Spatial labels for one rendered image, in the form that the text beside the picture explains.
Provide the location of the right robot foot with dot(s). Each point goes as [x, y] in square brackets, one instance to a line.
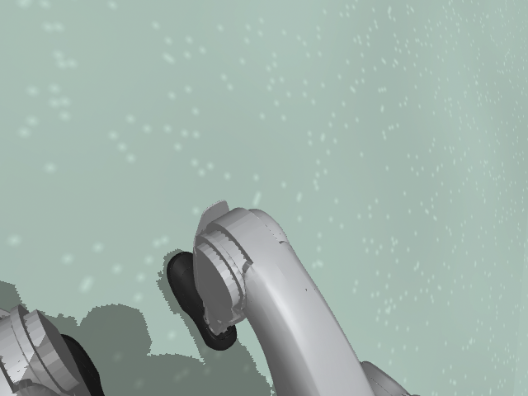
[180, 277]

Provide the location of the left robot foot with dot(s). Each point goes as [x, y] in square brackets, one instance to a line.
[85, 366]

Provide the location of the right robot hand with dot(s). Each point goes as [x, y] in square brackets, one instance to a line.
[381, 383]

